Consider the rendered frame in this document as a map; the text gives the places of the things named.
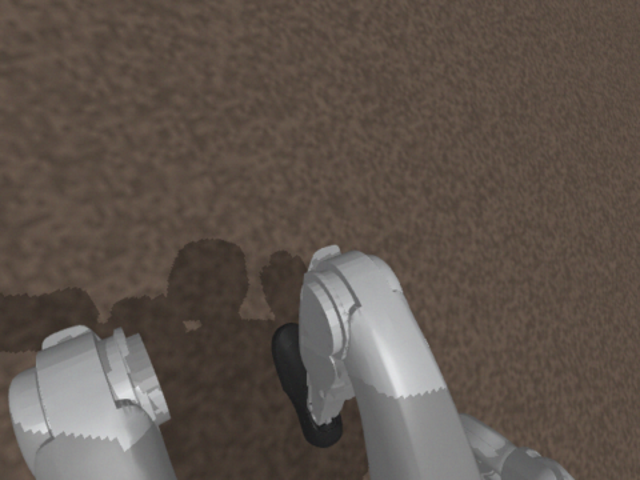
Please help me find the right robot arm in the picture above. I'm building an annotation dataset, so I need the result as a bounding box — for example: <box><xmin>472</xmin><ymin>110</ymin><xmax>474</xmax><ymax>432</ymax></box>
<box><xmin>501</xmin><ymin>447</ymin><xmax>575</xmax><ymax>480</ymax></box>

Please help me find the right robot foot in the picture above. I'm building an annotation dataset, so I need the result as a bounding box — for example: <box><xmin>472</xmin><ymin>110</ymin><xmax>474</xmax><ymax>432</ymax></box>
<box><xmin>271</xmin><ymin>323</ymin><xmax>343</xmax><ymax>448</ymax></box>

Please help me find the right robot hand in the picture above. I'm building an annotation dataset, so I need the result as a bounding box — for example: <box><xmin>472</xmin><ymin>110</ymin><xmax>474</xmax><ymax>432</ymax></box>
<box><xmin>459</xmin><ymin>413</ymin><xmax>518</xmax><ymax>480</ymax></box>

